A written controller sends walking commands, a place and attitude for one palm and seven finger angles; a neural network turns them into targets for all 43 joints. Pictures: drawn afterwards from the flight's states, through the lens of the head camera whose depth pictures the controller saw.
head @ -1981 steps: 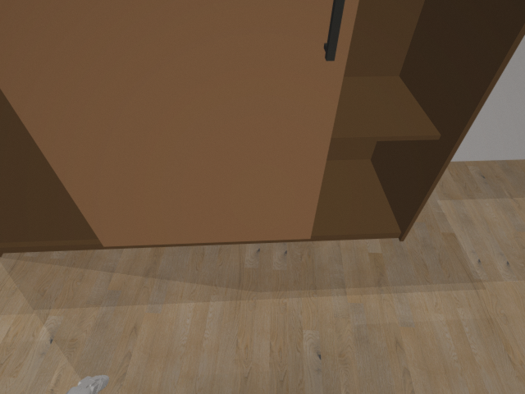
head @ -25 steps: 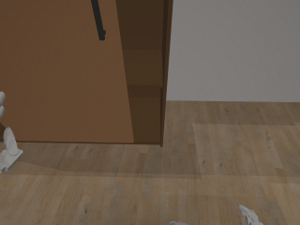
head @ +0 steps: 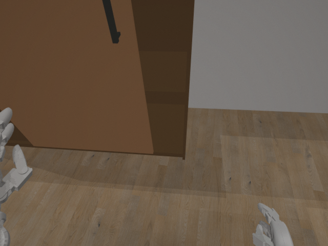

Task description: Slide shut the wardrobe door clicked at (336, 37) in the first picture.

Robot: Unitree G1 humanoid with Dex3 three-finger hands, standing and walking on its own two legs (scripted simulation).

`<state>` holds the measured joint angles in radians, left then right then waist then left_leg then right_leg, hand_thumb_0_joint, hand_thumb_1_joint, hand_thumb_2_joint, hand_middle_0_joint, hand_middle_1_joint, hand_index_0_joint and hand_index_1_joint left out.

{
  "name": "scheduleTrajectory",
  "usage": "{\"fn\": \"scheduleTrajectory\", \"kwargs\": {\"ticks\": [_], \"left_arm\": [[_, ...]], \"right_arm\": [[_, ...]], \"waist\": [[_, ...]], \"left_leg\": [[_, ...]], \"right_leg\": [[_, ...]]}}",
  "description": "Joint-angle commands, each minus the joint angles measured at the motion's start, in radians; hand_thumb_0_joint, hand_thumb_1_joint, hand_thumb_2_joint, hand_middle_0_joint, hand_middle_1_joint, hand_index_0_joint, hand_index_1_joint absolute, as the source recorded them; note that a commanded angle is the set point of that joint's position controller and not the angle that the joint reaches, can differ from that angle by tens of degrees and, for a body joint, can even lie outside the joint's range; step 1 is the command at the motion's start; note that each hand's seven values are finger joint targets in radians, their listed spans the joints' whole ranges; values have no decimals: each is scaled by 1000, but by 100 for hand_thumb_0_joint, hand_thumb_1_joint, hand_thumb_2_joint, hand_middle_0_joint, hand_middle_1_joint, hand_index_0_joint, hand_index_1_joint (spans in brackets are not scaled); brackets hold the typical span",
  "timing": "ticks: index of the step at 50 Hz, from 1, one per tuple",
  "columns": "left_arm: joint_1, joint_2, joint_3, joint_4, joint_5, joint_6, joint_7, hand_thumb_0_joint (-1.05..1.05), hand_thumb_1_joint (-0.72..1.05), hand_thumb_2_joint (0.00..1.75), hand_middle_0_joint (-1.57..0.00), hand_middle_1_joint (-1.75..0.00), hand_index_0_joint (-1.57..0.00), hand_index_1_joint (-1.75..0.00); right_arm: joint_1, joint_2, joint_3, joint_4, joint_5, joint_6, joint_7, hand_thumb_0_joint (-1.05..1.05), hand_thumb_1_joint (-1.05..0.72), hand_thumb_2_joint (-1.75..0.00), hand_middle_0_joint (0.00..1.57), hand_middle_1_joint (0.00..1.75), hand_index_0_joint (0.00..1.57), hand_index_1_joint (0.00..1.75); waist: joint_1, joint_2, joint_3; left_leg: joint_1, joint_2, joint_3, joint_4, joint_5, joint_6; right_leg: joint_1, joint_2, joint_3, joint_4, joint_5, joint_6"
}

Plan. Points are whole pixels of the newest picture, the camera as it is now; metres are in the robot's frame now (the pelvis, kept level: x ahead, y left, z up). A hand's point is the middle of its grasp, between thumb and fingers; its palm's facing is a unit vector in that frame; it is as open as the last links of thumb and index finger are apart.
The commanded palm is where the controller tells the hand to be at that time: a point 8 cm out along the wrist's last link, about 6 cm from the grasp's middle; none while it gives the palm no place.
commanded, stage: let the arm hang, fingers relaxed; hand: left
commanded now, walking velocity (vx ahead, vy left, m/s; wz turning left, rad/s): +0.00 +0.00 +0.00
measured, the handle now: (111, 12) +0.79 +0.26 +0.23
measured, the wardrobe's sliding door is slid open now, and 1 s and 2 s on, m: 0.21 0.21 0.21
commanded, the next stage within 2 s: look to check the result in 1.20 s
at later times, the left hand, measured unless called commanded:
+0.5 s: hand out of the picture +0.00 +0.22 -0.17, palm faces -0.06 -0.98 -0.18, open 7.4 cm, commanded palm none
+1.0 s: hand out of the picture +0.08 +0.32 -0.14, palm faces -0.03 -0.93 -0.37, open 7.4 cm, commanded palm none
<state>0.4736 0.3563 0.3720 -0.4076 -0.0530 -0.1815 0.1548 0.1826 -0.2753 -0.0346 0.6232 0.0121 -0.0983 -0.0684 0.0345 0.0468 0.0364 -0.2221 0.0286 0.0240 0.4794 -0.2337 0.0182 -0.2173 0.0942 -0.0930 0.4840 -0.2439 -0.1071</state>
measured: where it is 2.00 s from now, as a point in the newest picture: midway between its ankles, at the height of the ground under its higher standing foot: outside the picture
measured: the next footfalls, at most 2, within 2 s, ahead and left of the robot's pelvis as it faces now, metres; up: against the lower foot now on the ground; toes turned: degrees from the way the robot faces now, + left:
none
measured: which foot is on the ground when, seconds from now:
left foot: down 0.00-1.00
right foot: down 0.00-1.00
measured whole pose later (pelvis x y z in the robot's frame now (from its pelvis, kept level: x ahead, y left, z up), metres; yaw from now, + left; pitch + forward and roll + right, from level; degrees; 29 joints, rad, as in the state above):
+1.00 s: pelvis +0.00 +0.07 +0.01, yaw -1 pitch -1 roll +0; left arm 0.12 0.32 0.03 1.12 0.03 0.00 0.01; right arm 0.13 -0.30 -0.01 1.11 -0.03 0.01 -0.01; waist 0.00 0.03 0.04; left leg -0.19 -0.04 0.06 0.35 -0.16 0.06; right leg -0.19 0.03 -0.04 0.36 -0.16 -0.04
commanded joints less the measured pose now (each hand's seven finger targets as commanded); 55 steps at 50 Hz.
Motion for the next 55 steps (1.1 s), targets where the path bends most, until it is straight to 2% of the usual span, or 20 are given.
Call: {"fn": "scheduleTrajectory", "kwargs": {"ticks": [1, 2, 4, 5, 6, 8, 10, 12, 13, 15, 17, 19, 20, 22, 27, 32, 39, 43, 48, 55], "left_arm": [[2, 237, 147, -251, 0, -56, 14, 0, 90, 90, -20, -30, -20, -30], [10, 238, 147, -281, 0, -54, 15, 0, 90, 90, -20, -30, -20, -30], [29, 247, 160, -297, -2, -53, 18, 0, 90, 90, -20, -30, -20, -30], [-64, 116, -260, 568, 113, 78, -118, 0, 90, 90, -20, -30, -20, -30], [-71, 131, -224, 600, 86, 128, -152, 0, 90, 90, -20, -30, -20, -30], [-117, 111, -242, 630, 82, 137, -159, 0, 90, 90, -20, -30, -20, -30], [-200, 121, -272, 728, 84, 140, -150, 0, 90, 90, -20, -30, -20, -30], [-274, 158, -283, 832, 90, 145, -141, 0, 90, 90, -20, -30, -20, -30], [-309, 172, -288, 889, 89, 154, -137, 0, 90, 90, -20, -30, -20, -30], [-347, 161, -306, 986, 84, 173, -134, 0, 90, 90, -20, -30, -20, -30], [-344, 150, -317, 1082, 81, 185, -133, 0, 90, 90, -20, -30, -20, -30], [-310, 156, -316, 1160, 84, 188, -133, 0, 90, 90, -20, -30, -20, -30], [-291, 146, -315, 1198, 84, 186, -134, 0, 90, 90, -20, -30, -20, -30], [-272, 132, -316, 1263, 81, 180, -137, 0, 90, 90, -20, -30, -20, -30], [-260, 95, -319, 1384, 69, 163, -140, 0, 90, 90, -20, -30, -20, -30], [-275, 96, -313, 1458, 76, 172, -137, 0, 90, 90, -20, -30, -20, -30], [-277, 96, -319, 1500, 75, 169, -137, 0, 90, 90, -20, -30, -20, -30], [-314, 118, -315, 1500, 80, 175, -138, 0, 90, 90, -20, -30, -20, -30], [-356, 128, -324, 1496, 76, 162, -137, 0, 90, 90, -20, -30, -20, -30], [-400, 151, -329, 1483, 72, 154, -131, 0, 90, 90, -20, -30, -20, -30]], "right_arm": [[-85, -83, -31, -176, 9, -31, -6, 0, -90, -90, 20, 30, 20, 30], [-79, -74, -21, -179, 5, -25, -5, 0, -90, -90, 20, 30, 20, 30], [-84, -76, -21, -188, 3, -20, -8, 0, -90, -90, 20, 30, 20, 30], [-101, -258, -65, 105, -16, -57, 86, 0, -90, -90, 20, 30, 20, 30], [-29, -247, -67, 75, 1, 0, 85, 0, -90, -90, 20, 30, 20, 30], [-13, -208, -49, 57, -3, 35, 83, 0, -90, -90, 20, 30, 20, 30], [1, -218, -44, 65, -16, 64, 82, 0, -90, -90, 20, 30, 20, 30], [0, -251, -46, 86, -27, 86, 75, 0, -90, -90, 20, 30, 20, 30], [-7, -253, -45, 104, -31, 95, 73, 0, -90, -90, 20, 30, 20, 30], [-27, -230, -26, 142, -40, 107, 73, 0, -90, -90, 20, 30, 20, 30], [-51, -220, -8, 173, -51, 112, 74, 0, -90, -90, 20, 30, 20, 30], [-52, -221, -1, 206, -55, 116, 71, 0, -90, -90, 20, 30, 20, 30], [-36, -214, -3, 230, -55, 116, 68, 0, -90, -90, 20, 30, 20, 30], [-4, -203, -6, 273, -51, 115, 60, 0, -90, -90, 20, 30, 20, 30], [55, -177, -5, 363, -38, 92, 37, 0, -90, -90, 20, 30, 20, 30], [72, -189, -20, 423, -41, 107, 35, 0, -90, -90, 20, 30, 20, 30], [39, -208, -23, 451, -40, 95, 34, 0, -90, -90, 20, 30, 20, 30], [-1, -227, -26, 452, -45, 98, 40, 0, -90, -90, 20, 30, 20, 30], [-48, -229, -17, 455, -39, 86, 44, 0, -90, -90, 20, 30, 20, 30], [-100, -239, -7, 459, -34, 79, 44, 0, -90, -90, 20, 30, 20, 30]], "waist": [[-4, 22, -114], [-11, 68, -123], [-9, 66, -142], [-71, 1, -124], [-59, -41, -171], [-56, -94, -163], [-59, -270, -114], [-64, -336, -82], [-68, -291, -64], [-60, -103, 8], [-38, 19, 69], [-19, 71, 71], [-18, 80, 30], [-23, 83, -18], [-36, 50, -115], [-47, 0, 44], [-37, -13, -14], [-32, -43, 49], [-37, -72, -20], [-44, -50, -92]], "left_leg": [[28, 38, -38, 24, 146, 36], [19, 26, -30, 10, 166, 26], [30, 38, -46, -5, 201, 22], [-45, 76, -97, 150, 349, 17], [-26, 85, -99, 146, 259, 7], [-60, 73, -108, 153, 161, 13], [-84, 46, -106, 163, 110, 22], [-71, 17, -95, 154, 55, 23], [-47, 21, -102, 128, 54, 28], [-43, 49, -143, 29, 39, 48], [-149, 76, -187, -102, -123, 67], [-209, 73, -204, -170, -262, 67], [-200, 70, -195, -182, -298, 66], [-154, 54, -165, -166, -276, 57], [-23, 68, -145, -139, -62, 51], [-51, 67, -155, -174, -207, 51], [-19, 102, -177, -217, -160, 57], [-53, 119, -220, -278, -240, 62], [43, 113, -184, -246, 2, 54], [154, 109, -139, -202, 292, 39]], "right_leg": [[67, -229, 316, -158, 246, 182], [88, -226, 276, -134, 296, 159], [97, -204, 245, -117, 293, 155], [15, -261, 180, 43, 552, 92], [-2, -259, 213, 20, 486, 76], [-49, -263, 188, 17, 327, 55], [-63, -273, 218, -25, 271, 36], [-66, -288, 262, -74, 241, 13], [-91, -289, 260, -83, 179, 4], [-159, -244, 250, -105, -62, 22], [-107, -185, 231, -123, -237, 45], [-35, -170, 230, -132, -262, 45], [-5, -172, 235, -145, -273, 42], [8, -178, 250, -179, -271, 34], [75, -195, 242, -204, -61, 18], [-71, -189, 256, -274, -267, 9], [2, -175, 224, -226, -119, 19], [-22, -163, 207, -201, -116, 26], [20, -184, 205, -197, 44, 34], [77, -208, 209, -181, 254, 44]]}}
